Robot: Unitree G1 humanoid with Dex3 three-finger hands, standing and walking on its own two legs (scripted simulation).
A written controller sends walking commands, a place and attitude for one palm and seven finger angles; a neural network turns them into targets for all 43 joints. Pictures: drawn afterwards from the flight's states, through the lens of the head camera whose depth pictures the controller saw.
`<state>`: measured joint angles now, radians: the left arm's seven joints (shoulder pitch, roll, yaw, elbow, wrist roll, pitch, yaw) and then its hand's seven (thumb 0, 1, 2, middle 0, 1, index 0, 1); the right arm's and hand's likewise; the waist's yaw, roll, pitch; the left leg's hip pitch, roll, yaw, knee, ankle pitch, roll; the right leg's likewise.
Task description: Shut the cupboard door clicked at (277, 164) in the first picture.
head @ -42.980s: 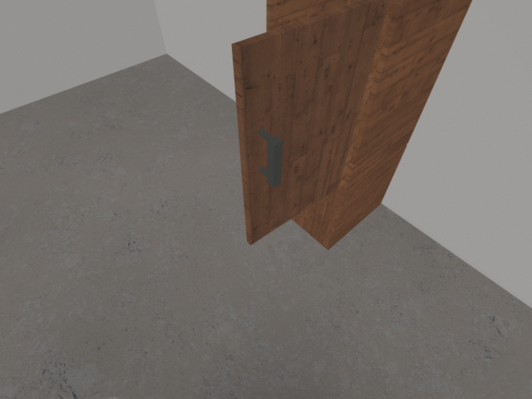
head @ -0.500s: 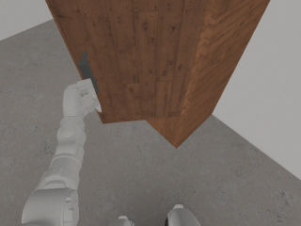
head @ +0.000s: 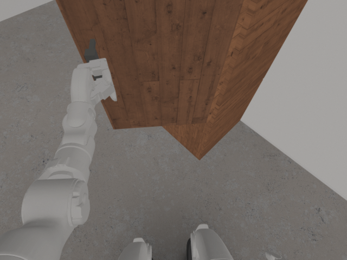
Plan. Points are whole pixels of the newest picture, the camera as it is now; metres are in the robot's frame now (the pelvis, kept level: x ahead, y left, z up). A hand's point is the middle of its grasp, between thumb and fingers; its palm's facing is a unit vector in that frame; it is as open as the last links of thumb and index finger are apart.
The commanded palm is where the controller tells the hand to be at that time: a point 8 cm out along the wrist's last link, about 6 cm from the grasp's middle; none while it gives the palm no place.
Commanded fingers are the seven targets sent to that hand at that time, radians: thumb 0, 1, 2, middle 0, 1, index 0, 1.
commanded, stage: push the door shut along its arc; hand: left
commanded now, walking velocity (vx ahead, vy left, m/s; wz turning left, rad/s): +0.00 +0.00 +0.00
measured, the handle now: (98, 67) +0.56 +0.15 +0.07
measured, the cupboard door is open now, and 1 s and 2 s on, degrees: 51 35 30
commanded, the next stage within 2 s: pull the fist back off the door in 1.14 s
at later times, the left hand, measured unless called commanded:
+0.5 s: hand (119, 68) +0.55 +0.10 +0.08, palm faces -0.15 -0.99 -0.03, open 3.1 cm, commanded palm +0.54 +0.15 +0.08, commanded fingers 0.00 0.90 0.90 -1.30 -1.50 -1.30 -1.50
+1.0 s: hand (132, 52) +0.60 +0.07 +0.09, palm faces -0.29 -0.96 +0.00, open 3.1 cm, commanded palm +0.60 +0.12 +0.08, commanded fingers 0.00 0.90 0.90 -1.30 -1.50 -1.30 -1.50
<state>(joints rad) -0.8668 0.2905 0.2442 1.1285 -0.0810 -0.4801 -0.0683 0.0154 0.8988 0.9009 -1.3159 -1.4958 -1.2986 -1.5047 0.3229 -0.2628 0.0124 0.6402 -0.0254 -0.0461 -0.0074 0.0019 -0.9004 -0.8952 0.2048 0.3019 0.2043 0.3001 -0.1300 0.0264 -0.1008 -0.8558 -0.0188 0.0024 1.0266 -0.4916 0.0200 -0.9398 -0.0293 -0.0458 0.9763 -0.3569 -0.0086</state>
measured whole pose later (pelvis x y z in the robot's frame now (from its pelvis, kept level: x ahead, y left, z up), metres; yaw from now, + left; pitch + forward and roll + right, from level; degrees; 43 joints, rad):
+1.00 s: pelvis +0.01 +0.01 -0.02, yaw -2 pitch +27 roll -3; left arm -1.30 0.56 0.30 1.35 -0.02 -0.27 -0.30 0.02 0.90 0.90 -1.30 -1.50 -1.30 -1.50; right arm 0.42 -0.28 0.05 0.62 -0.04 -0.01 0.01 0.00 -0.90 -0.89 0.21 0.30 0.21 0.30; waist -0.30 0.06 -0.08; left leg -1.08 0.01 -0.02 1.15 -0.55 0.03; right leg -1.14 0.00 -0.07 1.03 -0.38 0.00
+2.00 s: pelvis +0.02 +0.00 +0.00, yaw -1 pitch +22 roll -1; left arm -0.94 0.20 0.27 1.18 0.00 -0.49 0.19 0.02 0.90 0.90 -1.30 -1.50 -1.30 -1.50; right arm 0.42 -0.27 -0.03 0.64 -0.08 -0.02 0.08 0.00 -0.90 -0.90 0.20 0.30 0.20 0.30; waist -0.19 0.04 -0.11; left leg -0.89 0.01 0.00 1.02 -0.51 0.02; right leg -0.98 0.00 -0.04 0.95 -0.36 -0.01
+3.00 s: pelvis +0.03 +0.01 +0.07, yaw -1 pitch -1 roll -1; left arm 0.00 0.26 0.10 0.10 -0.06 -0.11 0.06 0.02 0.89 0.90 -1.03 -1.20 -1.03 -1.21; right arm 0.19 -0.21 0.04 0.55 0.03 -0.03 -0.08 0.01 -0.90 -0.90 0.20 0.30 0.20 0.30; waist 0.03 0.05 -0.02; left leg -0.17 -0.02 0.01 0.52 -0.34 0.03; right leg -0.26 -0.01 -0.04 0.51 -0.23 0.00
